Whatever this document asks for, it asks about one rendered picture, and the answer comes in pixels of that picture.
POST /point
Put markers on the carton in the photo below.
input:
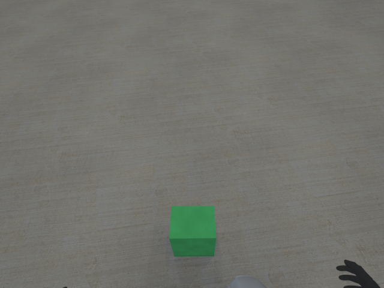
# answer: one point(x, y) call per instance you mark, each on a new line
point(192, 231)

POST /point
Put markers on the robot right hand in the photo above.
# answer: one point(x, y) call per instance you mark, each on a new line
point(361, 277)

